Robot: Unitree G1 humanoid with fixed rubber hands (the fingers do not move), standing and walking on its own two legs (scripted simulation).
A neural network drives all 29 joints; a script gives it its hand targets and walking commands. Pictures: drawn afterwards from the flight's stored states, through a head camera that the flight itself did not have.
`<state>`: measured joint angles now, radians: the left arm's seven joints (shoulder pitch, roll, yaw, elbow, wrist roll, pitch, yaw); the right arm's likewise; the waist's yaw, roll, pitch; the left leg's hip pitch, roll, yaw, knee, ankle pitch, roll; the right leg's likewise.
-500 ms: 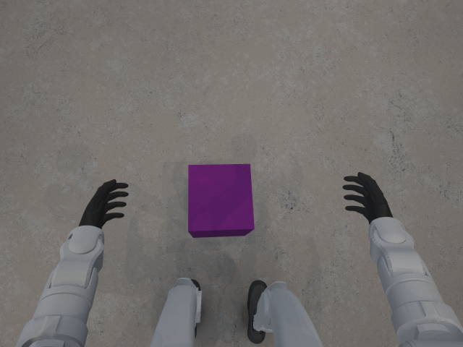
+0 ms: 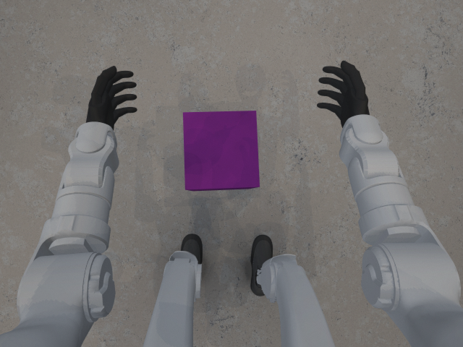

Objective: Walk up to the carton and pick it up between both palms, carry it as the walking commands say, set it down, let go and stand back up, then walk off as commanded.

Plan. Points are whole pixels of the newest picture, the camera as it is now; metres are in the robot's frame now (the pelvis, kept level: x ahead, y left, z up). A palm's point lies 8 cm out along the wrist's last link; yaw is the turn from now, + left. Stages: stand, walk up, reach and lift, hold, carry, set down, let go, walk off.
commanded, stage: reach and lift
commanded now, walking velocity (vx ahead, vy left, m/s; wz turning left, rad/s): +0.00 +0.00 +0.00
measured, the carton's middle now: (220, 156) +0.47 +0.04 -0.55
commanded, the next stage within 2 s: none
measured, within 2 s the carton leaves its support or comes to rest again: neither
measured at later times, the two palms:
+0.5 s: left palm (130, 138) +0.45 +0.22 -0.24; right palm (318, 131) +0.48 -0.15 -0.22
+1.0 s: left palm (146, 148) +0.46 +0.23 -0.38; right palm (290, 147) +0.48 -0.13 -0.37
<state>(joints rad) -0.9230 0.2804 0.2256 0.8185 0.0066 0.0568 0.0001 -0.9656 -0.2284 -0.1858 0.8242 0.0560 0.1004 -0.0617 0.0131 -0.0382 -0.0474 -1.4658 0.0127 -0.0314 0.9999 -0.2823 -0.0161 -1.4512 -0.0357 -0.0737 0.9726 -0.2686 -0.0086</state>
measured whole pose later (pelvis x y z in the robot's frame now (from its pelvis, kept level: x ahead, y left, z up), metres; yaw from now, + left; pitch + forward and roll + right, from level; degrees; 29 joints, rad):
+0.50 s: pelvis -0.02 +0.00 -0.09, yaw -1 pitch +52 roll -2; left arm -1.00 0.26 0.27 0.88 0.02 0.03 0.03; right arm -1.06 -0.19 -0.23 0.87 0.02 0.09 -0.11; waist 0.01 -0.04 -0.15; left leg -1.91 0.01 -0.04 1.39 -0.39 -0.02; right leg -1.90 -0.04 -0.07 1.35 -0.37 -0.01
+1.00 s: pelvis -0.05 +0.01 -0.21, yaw -3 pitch +48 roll -4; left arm -1.20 0.34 0.27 0.98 -0.10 0.04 0.09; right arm -1.27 -0.19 -0.20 0.97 0.09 0.09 -0.15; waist 0.02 -0.04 0.06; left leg -2.22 0.01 -0.05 1.86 -0.49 -0.02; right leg -2.20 -0.04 -0.06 1.81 -0.46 -0.01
